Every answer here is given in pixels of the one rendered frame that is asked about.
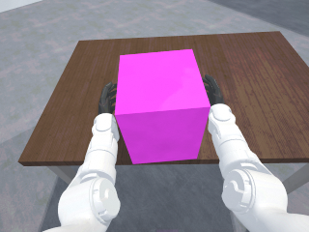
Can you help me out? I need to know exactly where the carton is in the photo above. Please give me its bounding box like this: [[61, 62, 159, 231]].
[[115, 49, 211, 164]]

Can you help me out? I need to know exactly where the left robot forearm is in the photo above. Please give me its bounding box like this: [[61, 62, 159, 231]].
[[58, 113, 120, 217]]

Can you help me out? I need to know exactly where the robot left hand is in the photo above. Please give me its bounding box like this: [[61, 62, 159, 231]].
[[98, 81, 118, 115]]

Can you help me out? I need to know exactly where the robot right hand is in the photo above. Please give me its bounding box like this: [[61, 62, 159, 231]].
[[201, 74, 225, 106]]

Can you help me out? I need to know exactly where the robot left upper arm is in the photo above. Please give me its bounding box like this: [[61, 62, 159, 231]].
[[43, 177, 121, 232]]

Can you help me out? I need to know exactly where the robot right upper arm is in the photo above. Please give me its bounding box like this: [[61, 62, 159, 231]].
[[221, 168, 309, 232]]

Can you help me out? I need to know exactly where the right robot forearm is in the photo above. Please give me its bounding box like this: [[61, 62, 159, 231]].
[[208, 103, 288, 203]]

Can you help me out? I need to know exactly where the table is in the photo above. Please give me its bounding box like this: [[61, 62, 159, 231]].
[[18, 31, 309, 195]]

